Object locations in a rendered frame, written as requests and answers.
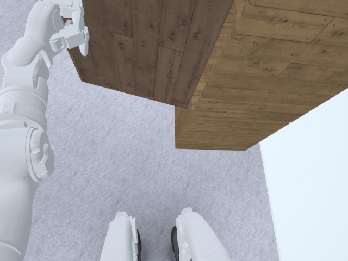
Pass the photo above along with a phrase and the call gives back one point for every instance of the left robot thigh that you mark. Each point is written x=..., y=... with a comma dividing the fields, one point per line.
x=121, y=235

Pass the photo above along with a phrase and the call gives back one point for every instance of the robot thigh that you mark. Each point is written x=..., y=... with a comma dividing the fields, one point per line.
x=121, y=235
x=204, y=244

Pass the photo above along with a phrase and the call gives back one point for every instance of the right robot thigh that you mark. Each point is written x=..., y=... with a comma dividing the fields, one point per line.
x=204, y=244

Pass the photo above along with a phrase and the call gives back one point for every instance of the left robot forearm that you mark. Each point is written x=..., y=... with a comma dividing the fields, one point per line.
x=24, y=90

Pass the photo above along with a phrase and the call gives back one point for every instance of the robot left hand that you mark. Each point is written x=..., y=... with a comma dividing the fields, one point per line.
x=44, y=24

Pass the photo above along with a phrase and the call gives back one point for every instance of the robot left upper arm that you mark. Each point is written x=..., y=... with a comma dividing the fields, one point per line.
x=25, y=159

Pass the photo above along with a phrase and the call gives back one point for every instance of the cupboard door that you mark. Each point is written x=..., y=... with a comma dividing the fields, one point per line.
x=155, y=49

